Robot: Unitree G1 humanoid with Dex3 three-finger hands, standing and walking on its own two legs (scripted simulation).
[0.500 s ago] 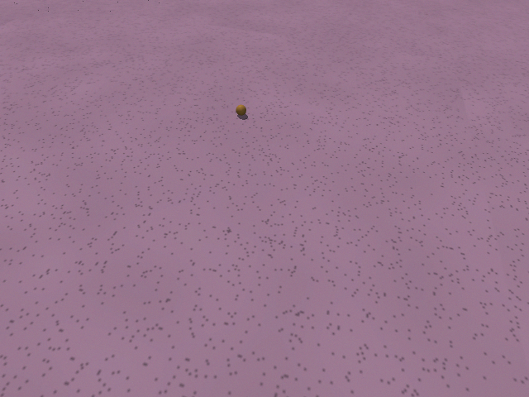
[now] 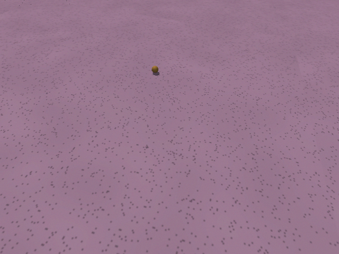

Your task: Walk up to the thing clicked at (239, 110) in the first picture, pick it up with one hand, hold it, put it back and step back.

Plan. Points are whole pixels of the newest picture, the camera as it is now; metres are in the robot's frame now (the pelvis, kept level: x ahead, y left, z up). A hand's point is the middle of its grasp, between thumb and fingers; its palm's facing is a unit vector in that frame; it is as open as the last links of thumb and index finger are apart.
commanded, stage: stand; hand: left
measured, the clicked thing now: (155, 69) +1.93 +0.08 -0.75
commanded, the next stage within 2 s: walk up in 0.62 s
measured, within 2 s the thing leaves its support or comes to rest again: neither
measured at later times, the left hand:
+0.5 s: hand out of the picture +0.08 +0.25 -0.16, palm faces -0.02 -0.94 -0.34, open 7.4 cm
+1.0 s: hand (80, 246) +0.18 +0.23 -0.14, palm faces -0.05 -0.89 -0.45, open 7.4 cm
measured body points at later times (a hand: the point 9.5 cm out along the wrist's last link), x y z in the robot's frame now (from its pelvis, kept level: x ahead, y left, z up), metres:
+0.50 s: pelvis +0.00 +0.00 +0.00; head +0.01 +0.00 +0.45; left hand +0.08 +0.30 -0.13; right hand +0.08 -0.30 -0.13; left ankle +0.00 +0.13 -0.75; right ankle +0.00 -0.12 -0.75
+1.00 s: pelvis +0.08 -0.07 -0.03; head +0.07 -0.09 +0.42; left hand +0.19 +0.27 -0.11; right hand +0.10 -0.42 -0.15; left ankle +0.01 +0.10 -0.71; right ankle +0.13 -0.19 -0.75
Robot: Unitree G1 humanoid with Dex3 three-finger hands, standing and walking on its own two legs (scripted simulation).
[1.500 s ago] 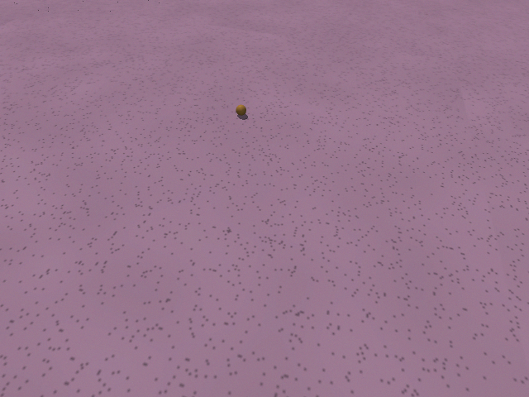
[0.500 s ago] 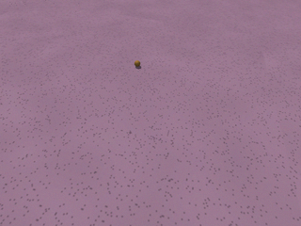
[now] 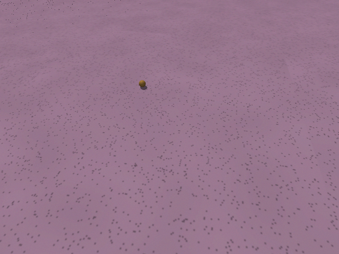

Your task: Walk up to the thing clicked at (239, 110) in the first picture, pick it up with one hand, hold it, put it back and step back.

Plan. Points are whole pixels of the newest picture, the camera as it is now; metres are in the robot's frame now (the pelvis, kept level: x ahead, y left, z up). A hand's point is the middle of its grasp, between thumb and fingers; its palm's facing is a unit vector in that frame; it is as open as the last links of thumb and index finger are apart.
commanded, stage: walk up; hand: left
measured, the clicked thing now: (142, 83) +1.84 +0.26 -0.72
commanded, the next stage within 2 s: none
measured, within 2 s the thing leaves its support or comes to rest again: neither
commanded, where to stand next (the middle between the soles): +1.47 +0.02 m, yaw -2 degrees
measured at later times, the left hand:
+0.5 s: hand (71, 219) +0.28 +0.30 -0.15, palm faces -0.01 -0.94 -0.34, open 7.4 cm
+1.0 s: hand (107, 129) +0.60 +0.24 -0.10, palm faces -0.01 -0.91 -0.41, open 7.4 cm
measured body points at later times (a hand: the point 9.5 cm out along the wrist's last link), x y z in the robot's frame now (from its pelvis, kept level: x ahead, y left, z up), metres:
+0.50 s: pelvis +0.25 +0.02 +0.00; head +0.27 +0.04 +0.45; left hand +0.28 +0.35 -0.13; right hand +0.38 -0.29 -0.08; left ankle +0.32 +0.15 -0.72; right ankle +0.13 -0.12 -0.64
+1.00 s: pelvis +0.53 -0.04 +0.01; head +0.54 -0.07 +0.46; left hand +0.60 +0.29 -0.07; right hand +0.60 -0.36 -0.12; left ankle +0.52 +0.11 -0.65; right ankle +0.56 -0.14 -0.72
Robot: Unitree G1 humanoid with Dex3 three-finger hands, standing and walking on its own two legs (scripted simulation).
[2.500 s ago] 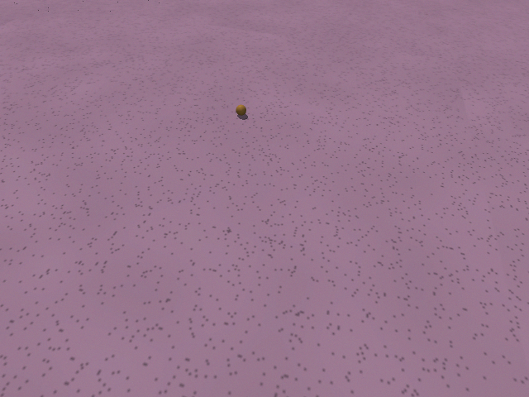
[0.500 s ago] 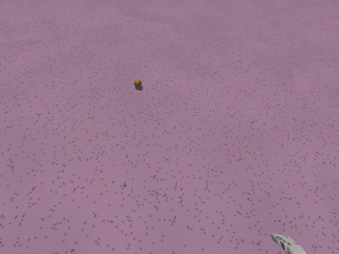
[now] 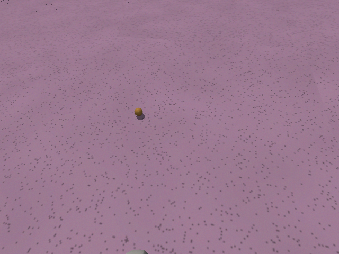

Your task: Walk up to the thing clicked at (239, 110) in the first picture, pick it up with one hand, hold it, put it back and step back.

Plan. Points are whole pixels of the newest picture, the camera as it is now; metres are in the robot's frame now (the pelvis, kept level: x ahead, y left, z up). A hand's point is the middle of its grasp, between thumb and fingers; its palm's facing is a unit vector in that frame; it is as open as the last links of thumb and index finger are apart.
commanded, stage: walk up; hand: left
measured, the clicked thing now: (138, 111) +1.31 +0.30 -0.73
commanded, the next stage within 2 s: none
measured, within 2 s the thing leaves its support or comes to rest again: neither
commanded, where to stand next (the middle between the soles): +0.94 +0.06 m, yaw -2 degrees
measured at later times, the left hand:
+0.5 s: hand (71, 206) +0.30 +0.32 -0.15, palm faces -0.05 -0.94 -0.34, open 7.4 cm
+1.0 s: hand (93, 148) +0.50 +0.29 -0.12, palm faces -0.01 -0.92 -0.40, open 7.4 cm
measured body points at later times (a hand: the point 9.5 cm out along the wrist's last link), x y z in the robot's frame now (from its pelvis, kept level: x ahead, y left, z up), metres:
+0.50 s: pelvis +0.24 +0.04 +0.00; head +0.26 +0.06 +0.45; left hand +0.30 +0.37 -0.12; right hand +0.34 -0.27 -0.09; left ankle +0.27 +0.15 -0.73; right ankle +0.28 -0.11 -0.68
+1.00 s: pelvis +0.45 +0.01 +0.00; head +0.46 +0.00 +0.45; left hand +0.50 +0.34 -0.09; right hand +0.52 -0.31 -0.12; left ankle +0.55 +0.17 -0.70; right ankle +0.45 -0.11 -0.73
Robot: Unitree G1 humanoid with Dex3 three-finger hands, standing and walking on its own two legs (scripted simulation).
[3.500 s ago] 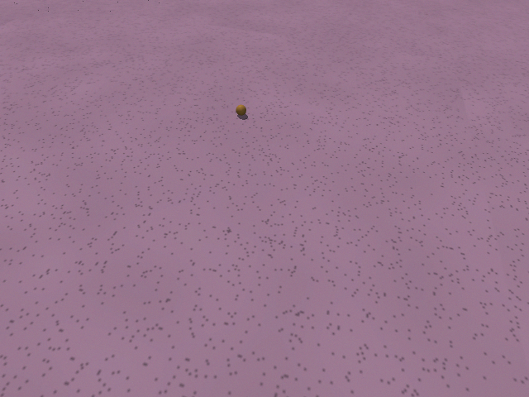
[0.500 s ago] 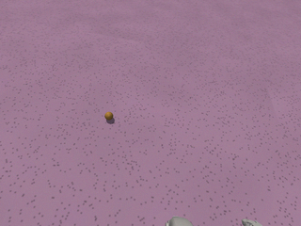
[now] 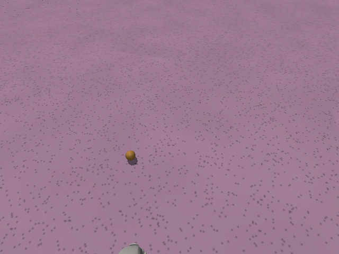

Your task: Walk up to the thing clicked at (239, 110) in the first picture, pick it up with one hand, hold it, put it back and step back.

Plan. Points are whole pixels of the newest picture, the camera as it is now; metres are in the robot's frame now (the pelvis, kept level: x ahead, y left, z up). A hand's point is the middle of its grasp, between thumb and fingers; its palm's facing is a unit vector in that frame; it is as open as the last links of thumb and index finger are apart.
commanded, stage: walk up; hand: left
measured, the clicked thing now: (130, 155) +0.87 +0.29 -0.74
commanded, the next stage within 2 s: none
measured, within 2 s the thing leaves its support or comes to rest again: neither
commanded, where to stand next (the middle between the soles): +0.49 +0.05 m, yaw -2 degrees
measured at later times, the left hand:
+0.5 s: hand (68, 210) +0.28 +0.31 -0.14, palm faces -0.10 -0.92 -0.38, open 7.4 cm
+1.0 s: hand (69, 180) +0.39 +0.35 -0.17, palm faces -0.03 -0.92 -0.38, open 7.4 cm
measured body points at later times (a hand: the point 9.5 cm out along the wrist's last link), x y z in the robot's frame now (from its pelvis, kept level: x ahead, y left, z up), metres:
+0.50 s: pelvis +0.19 +0.03 -0.01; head +0.22 +0.02 +0.44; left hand +0.28 +0.35 -0.11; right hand +0.22 -0.29 -0.12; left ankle +0.16 +0.16 -0.74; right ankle +0.31 -0.10 -0.72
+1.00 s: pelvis +0.36 +0.07 -0.02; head +0.38 +0.08 +0.43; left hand +0.39 +0.40 -0.14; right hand +0.45 -0.26 -0.11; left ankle +0.43 +0.18 -0.74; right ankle +0.32 -0.09 -0.71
